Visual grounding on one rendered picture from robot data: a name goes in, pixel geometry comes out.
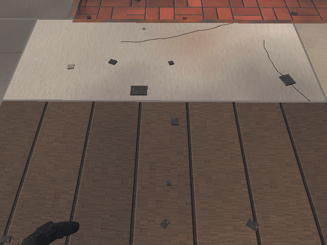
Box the robot left hand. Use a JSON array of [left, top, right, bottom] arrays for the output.
[[18, 221, 79, 245]]

